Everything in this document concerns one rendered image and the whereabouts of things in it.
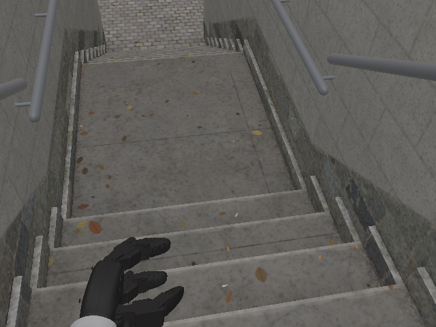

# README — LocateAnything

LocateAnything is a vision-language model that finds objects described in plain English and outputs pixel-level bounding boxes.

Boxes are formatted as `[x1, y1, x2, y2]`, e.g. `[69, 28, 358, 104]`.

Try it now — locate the robot left hand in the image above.
[79, 237, 184, 327]

